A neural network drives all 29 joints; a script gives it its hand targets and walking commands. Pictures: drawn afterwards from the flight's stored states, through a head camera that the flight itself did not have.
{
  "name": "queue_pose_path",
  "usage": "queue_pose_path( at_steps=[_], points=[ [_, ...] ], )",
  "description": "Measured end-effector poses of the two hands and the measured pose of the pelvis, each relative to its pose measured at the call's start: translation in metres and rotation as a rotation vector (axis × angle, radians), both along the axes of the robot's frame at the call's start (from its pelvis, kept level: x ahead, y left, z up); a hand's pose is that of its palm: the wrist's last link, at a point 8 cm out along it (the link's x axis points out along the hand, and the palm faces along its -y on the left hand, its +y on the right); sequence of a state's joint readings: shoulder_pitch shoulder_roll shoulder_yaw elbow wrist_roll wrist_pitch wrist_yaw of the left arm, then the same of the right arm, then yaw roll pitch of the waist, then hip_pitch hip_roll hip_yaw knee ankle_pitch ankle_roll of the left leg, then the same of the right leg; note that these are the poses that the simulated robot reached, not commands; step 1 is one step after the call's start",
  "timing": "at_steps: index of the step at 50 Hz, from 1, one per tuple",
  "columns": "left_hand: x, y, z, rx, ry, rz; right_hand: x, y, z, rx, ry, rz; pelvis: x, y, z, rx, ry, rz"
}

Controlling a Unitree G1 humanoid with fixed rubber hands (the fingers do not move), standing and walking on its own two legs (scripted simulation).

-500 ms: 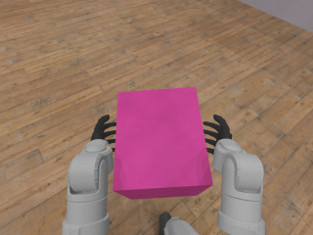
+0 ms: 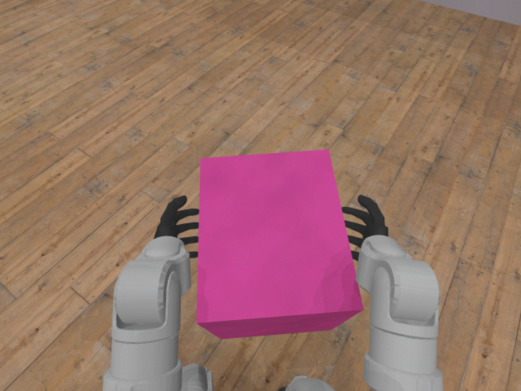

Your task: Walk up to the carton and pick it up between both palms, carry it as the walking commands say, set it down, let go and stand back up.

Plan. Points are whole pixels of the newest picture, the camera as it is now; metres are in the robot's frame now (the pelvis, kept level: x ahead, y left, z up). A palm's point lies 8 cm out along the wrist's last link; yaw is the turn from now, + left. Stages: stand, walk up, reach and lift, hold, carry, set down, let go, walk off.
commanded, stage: carry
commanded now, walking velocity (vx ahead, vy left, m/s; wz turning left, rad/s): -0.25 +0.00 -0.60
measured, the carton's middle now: (270, 251) +0.33 -0.02 -0.01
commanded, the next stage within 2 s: none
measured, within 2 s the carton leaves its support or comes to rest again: neither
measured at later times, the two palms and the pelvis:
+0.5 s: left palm (110, 335) +0.17 +0.16 +0.12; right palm (388, 339) +0.16 -0.12 +0.15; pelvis -0.11 +0.04 +0.02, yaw -6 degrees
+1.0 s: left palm (140, 371) +0.14 +0.12 +0.11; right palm out of the picture +0.09 -0.15 +0.12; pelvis -0.15 +0.04 +0.01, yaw -10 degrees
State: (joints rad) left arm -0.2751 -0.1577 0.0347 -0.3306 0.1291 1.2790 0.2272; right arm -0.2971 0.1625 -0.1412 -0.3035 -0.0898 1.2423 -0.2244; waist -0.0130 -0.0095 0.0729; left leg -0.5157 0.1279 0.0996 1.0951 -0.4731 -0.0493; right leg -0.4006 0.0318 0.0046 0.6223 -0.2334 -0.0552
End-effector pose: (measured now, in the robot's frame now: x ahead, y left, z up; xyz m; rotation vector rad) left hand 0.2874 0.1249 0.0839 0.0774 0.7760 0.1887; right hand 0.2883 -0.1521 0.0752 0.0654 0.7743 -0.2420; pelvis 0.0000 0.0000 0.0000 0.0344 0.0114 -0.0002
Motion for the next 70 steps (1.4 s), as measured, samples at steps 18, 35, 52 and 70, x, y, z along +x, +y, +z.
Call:
queue_pose_path(
  at_steps=[18, 35, 52, 70],
  points=[
    [-0.086, 0.005, 0.025, -0.043, -0.105, -0.090, -0.115, 0.006, 0.044, -0.026, -0.110, -0.092, -0.091, 0.029, 0.003, -0.006, 0.006, -0.076],
    [-0.127, 0.002, 0.018, -0.044, -0.048, -0.130, -0.161, 0.003, 0.039, -0.045, -0.052, -0.110, -0.127, 0.032, 0.005, -0.051, 0.053, -0.181],
    [-0.150, -0.001, 0.030, -0.046, -0.092, -0.175, -0.200, 0.003, 0.046, -0.050, -0.071, -0.153, -0.150, 0.041, 0.006, -0.056, 0.034, -0.178],
    [-0.150, 0.000, 0.001, -0.049, -0.021, -0.173, -0.201, 0.003, 0.020, -0.050, -0.007, -0.146, -0.157, 0.042, 0.006, -0.056, 0.025, -0.180]
  ],
)
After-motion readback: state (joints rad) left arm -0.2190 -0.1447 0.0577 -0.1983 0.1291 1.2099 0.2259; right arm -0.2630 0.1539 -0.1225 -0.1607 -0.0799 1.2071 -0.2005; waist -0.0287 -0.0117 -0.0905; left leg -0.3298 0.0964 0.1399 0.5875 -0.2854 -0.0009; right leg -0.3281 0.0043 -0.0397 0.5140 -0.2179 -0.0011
